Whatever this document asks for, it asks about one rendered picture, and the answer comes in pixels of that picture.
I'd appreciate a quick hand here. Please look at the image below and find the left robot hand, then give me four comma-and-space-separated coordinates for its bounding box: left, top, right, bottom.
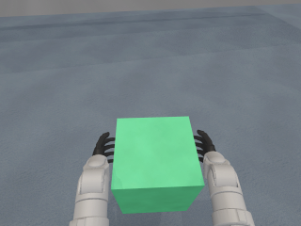
92, 132, 116, 163

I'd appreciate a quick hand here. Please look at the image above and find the right robot hand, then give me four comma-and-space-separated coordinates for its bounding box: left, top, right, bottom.
193, 130, 216, 163

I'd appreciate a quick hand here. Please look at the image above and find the robot right forearm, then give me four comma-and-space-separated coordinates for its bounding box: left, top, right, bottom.
203, 151, 255, 226

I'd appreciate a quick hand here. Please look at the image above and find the robot left forearm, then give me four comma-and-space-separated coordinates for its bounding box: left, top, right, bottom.
69, 154, 110, 226

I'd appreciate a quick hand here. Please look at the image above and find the carton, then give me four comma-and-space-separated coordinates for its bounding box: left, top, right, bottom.
111, 116, 205, 214

